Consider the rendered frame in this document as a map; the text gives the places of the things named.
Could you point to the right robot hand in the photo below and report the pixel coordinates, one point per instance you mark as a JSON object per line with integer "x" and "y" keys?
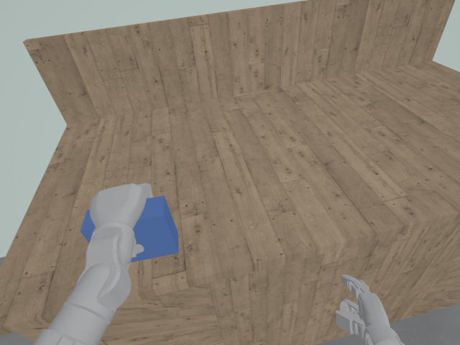
{"x": 355, "y": 318}

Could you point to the sponge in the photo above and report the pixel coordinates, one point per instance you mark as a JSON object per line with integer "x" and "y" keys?
{"x": 155, "y": 230}

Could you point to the table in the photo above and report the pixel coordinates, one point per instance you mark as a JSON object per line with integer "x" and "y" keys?
{"x": 294, "y": 143}

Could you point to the robot right forearm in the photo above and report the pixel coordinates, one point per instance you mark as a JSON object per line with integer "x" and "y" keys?
{"x": 379, "y": 334}

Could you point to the robot left forearm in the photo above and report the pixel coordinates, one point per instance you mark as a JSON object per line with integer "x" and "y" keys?
{"x": 102, "y": 287}

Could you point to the left robot hand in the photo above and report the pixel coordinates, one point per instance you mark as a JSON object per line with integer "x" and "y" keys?
{"x": 123, "y": 204}

